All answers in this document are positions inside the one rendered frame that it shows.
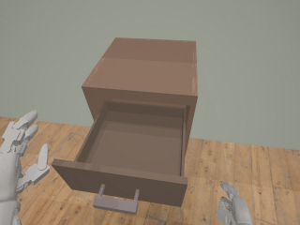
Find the robot right hand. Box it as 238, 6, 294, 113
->
216, 181, 253, 225

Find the drawer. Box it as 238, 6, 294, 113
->
51, 100, 188, 207

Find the handle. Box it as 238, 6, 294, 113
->
92, 184, 140, 216

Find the cabinet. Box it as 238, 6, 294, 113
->
82, 37, 198, 157

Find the left robot forearm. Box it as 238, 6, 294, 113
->
0, 200, 22, 225

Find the robot left hand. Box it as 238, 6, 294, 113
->
0, 110, 50, 201

